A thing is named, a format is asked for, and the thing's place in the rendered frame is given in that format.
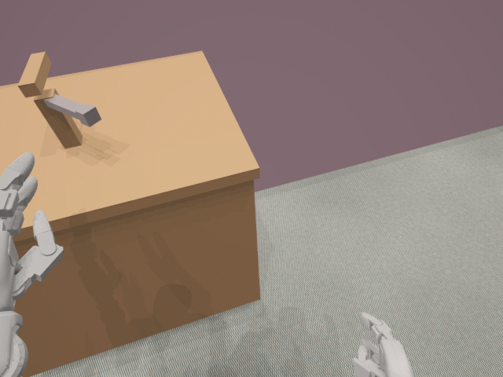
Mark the robot left forearm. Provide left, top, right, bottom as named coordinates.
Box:
left=0, top=311, right=28, bottom=377

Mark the tap lever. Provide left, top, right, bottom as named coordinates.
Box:
left=44, top=94, right=101, bottom=127

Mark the right robot hand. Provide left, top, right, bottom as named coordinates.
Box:
left=353, top=312, right=413, bottom=377

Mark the left robot hand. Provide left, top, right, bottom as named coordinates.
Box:
left=0, top=152, right=64, bottom=312

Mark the counter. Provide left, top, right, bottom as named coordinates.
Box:
left=0, top=51, right=260, bottom=377

